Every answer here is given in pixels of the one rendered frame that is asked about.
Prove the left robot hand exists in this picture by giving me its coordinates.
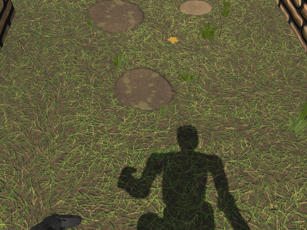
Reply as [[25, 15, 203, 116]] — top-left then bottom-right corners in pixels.
[[30, 214, 82, 230]]

